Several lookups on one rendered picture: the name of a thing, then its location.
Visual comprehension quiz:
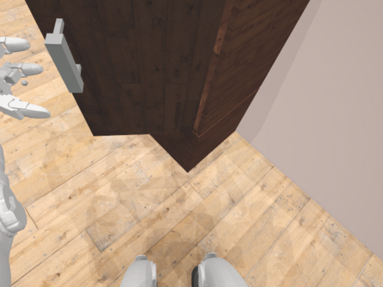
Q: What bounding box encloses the robot shin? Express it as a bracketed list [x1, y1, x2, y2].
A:
[198, 253, 217, 287]
[135, 255, 148, 261]

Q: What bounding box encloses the right robot shin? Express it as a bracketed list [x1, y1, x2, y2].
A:
[198, 253, 217, 287]

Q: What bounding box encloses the left robot upper arm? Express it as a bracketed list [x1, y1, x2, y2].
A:
[0, 184, 27, 287]

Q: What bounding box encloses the handle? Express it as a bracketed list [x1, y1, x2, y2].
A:
[44, 19, 84, 93]

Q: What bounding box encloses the robot left hand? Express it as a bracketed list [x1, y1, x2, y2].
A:
[0, 36, 51, 120]

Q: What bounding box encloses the left robot shin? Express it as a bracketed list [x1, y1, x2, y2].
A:
[135, 255, 148, 261]

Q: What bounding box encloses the cupboard door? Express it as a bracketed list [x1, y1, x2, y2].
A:
[25, 0, 226, 136]

